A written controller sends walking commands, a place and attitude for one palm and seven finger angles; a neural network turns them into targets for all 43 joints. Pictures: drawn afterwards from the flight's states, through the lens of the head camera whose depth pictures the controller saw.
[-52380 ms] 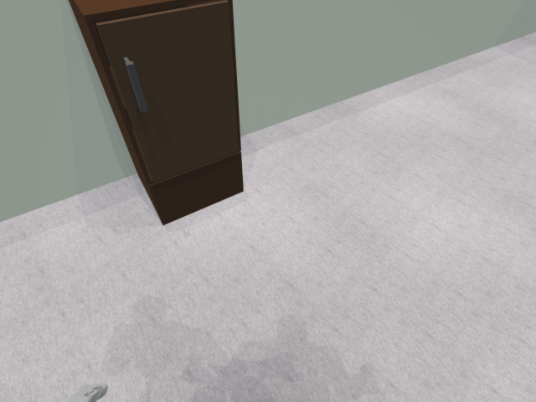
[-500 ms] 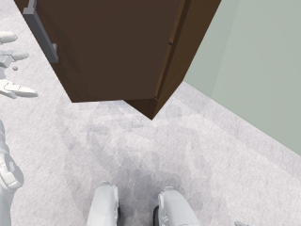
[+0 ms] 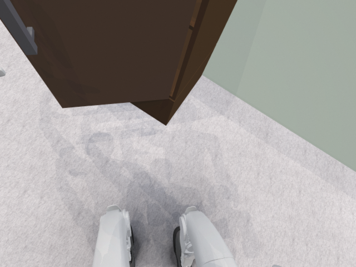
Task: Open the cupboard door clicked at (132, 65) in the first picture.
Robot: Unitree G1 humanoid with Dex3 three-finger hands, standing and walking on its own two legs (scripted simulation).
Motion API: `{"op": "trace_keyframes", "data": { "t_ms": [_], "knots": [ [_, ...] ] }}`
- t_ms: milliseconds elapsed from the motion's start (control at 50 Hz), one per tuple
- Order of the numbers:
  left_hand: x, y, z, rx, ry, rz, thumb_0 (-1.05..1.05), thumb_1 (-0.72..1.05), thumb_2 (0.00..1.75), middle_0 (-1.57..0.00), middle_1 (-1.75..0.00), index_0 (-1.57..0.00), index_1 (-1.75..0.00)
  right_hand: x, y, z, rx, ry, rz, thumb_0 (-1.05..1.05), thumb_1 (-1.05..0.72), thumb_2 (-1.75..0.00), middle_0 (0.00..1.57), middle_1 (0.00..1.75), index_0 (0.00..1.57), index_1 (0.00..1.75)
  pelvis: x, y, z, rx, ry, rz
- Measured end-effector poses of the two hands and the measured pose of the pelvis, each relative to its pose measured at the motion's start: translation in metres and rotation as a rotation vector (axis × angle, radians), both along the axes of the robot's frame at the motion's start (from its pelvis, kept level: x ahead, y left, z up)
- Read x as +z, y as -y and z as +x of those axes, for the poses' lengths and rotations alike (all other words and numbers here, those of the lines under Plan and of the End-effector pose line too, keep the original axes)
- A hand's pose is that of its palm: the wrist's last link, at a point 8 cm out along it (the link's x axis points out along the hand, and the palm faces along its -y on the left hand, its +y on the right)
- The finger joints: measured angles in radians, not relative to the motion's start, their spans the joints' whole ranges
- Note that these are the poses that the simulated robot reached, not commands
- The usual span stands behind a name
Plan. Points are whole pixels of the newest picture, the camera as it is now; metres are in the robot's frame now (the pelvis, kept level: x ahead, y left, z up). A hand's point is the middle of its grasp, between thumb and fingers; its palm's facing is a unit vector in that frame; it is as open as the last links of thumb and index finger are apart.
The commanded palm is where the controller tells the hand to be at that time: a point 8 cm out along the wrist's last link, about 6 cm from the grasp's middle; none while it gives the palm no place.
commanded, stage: move the hooked fingers beside the handle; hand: left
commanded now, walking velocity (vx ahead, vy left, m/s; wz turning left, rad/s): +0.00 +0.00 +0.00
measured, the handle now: (12, 11) +0.58 +0.27 +0.09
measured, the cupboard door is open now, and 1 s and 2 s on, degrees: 43 43 43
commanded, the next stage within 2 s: slide the fingers in behind the handle in 0.66 s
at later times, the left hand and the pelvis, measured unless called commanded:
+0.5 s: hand out of the picture +0.52 +0.32 +0.08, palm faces +0.13 -0.99 +0.00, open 14.0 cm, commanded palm +0.52 +0.34 +0.08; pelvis +0.01 +0.00 +0.01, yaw +0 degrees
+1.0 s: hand out of the picture +0.52 +0.31 +0.08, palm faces +0.12 -0.99 +0.01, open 14.0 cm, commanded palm +0.51 +0.33 +0.08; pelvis +0.01 +0.00 +0.01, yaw +0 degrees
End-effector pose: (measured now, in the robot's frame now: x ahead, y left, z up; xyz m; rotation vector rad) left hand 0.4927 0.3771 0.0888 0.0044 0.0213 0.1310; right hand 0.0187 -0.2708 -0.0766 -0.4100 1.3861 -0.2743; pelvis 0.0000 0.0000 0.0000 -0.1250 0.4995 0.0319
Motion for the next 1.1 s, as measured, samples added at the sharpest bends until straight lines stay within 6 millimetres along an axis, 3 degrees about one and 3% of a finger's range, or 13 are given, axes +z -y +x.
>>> {"op": "trace_keyframes", "data": {
  "t_ms": [140, 320, 500, 740, 880, 1100],
  "knots": [
    [-0.012, -0.001, 0.000, -0.001, -0.024, 0.003, -0.01, -0.50, 0.30, -0.30, -1.20, -0.30, -1.20, 0.000, -0.010, -0.005, -0.010, -0.032, 0.019, 0.01, -0.91, -0.90, 0.20, 0.30, 0.20, 0.30, 0.002, -0.005, 0.002, -0.004, -0.008, -0.004],
    [0.004, -0.004, 0.003, 0.015, -0.004, 0.011, -0.01, -0.50, 0.30, -0.30, -1.20, -0.30, -1.20, 0.007, -0.015, -0.001, -0.012, -0.037, 0.031, 0.00, -0.91, -0.90, 0.20, 0.30, 0.20, 0.30, 0.009, -0.006, 0.008, 0.007, 0.002, -0.006],
    [-0.007, 0.003, 0.001, 0.003, -0.048, -0.016, -0.01, -0.50, 0.30, -0.30, -1.20, -0.30, -1.20, 0.011, -0.010, 0.010, -0.001, -0.005, 0.023, 0.00, -0.91, -0.90, 0.20, 0.30, 0.20, 0.30, 0.012, -0.005, 0.011, 0.002, 0.007, 0.000],
    [-0.006, -0.008, -0.005, 0.020, -0.008, 0.014, -0.01, -0.50, 0.30, -0.30, -1.20, -0.30, -1.20, 0.004, -0.002, 0.014, 0.002, -0.021, 0.018, 0.00, -0.91, -0.90, 0.20, 0.30, 0.20, 0.30, 0.007, 0.000, 0.010, 0.003, 0.001, -0.003],
    [-0.008, -0.001, -0.005, 0.000, -0.017, -0.013, -0.01, -0.50, 0.30, -0.30, -1.20, -0.30, -1.20, 0.003, -0.003, 0.017, 0.012, -0.009, 0.020, 0.00, -0.91, -0.90, 0.20, 0.30, 0.20, 0.30, 0.006, 0.001, 0.010, 0.008, 0.001, -0.004],
    [-0.009, 0.026, 0.000, -0.013, -0.026, -0.015, -0.01, -0.50, 0.30, -0.30, -1.20, -0.30, -1.20, 0.003, -0.006, 0.016, 0.000, 0.023, 0.039, 0.00, -0.91, -0.90, 0.20, 0.30, 0.20, 0.30, 0.009, 0.000, 0.009, 0.004, 0.017, 0.003]
  ]
}}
